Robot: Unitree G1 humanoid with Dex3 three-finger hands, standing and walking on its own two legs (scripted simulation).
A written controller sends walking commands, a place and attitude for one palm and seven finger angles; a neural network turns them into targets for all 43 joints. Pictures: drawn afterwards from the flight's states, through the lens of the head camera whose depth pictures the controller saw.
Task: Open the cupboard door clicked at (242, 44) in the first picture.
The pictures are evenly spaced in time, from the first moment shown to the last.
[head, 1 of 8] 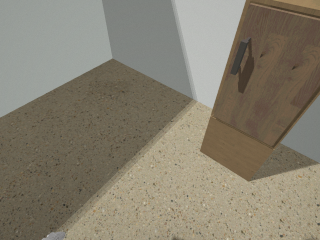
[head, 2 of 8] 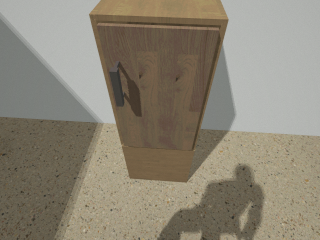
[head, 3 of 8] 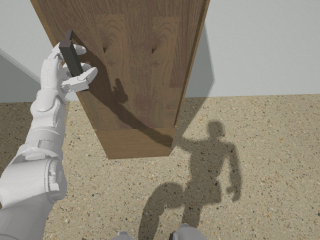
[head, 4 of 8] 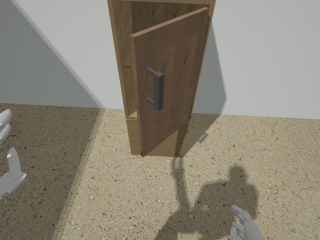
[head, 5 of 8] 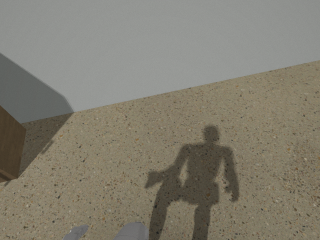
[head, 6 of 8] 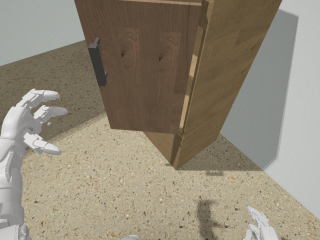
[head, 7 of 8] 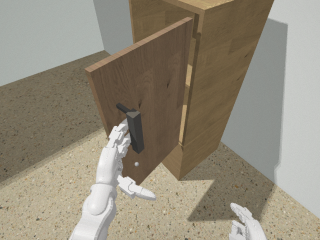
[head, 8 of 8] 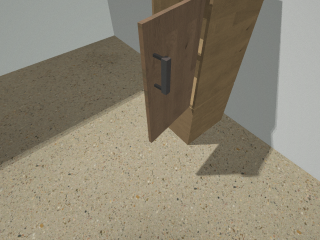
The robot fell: no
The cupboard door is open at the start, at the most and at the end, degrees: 0 101 100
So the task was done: yes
